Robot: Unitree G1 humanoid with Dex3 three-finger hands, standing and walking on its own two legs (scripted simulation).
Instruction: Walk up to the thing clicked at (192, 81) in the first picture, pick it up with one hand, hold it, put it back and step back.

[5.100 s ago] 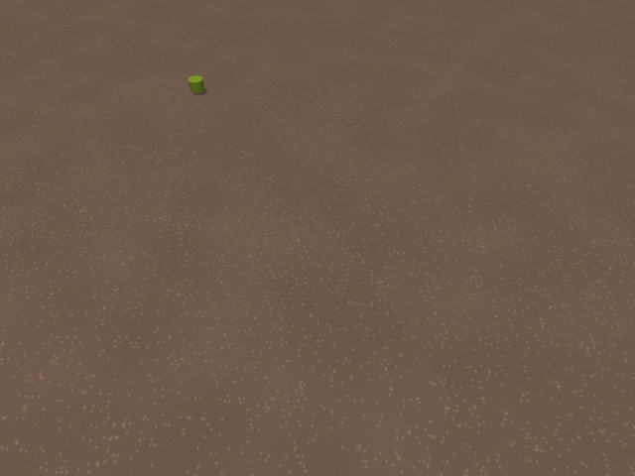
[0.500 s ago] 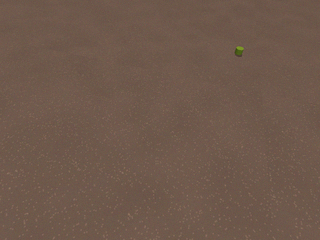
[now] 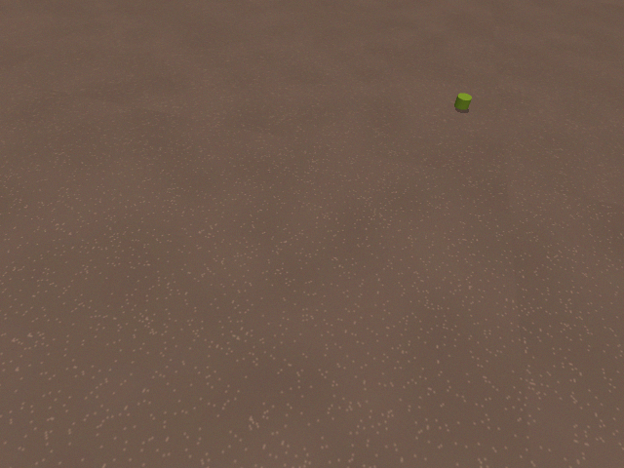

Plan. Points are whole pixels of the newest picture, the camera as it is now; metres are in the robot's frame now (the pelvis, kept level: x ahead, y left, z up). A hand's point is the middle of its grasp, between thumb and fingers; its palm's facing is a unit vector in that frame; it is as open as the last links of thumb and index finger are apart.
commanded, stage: stand
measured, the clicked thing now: (463, 101) +2.23 -0.93 -0.75
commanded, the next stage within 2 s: walk up in 0.62 s
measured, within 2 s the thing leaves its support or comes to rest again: neither
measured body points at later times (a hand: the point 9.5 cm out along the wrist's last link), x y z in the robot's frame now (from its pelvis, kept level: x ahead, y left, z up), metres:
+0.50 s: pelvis +0.00 +0.00 +0.00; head +0.01 +0.00 +0.45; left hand +0.07 +0.30 -0.13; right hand +0.07 -0.30 -0.14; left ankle +0.01 +0.14 -0.75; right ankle -0.01 -0.13 -0.75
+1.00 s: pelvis -0.01 +0.01 -0.01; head +0.03 +0.01 +0.44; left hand +0.12 +0.32 -0.14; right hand +0.04 -0.32 -0.13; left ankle +0.01 +0.14 -0.75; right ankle -0.03 -0.11 -0.72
